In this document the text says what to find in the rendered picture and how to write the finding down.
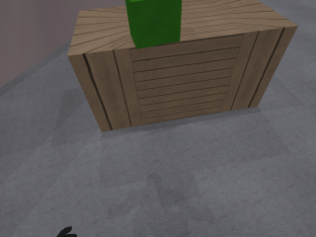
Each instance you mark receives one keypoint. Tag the pedestal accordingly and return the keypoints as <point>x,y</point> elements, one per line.
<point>228,53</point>

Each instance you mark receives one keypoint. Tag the carton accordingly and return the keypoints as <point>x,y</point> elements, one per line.
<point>154,22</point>

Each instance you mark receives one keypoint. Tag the left robot hand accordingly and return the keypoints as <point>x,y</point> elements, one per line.
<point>63,233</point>

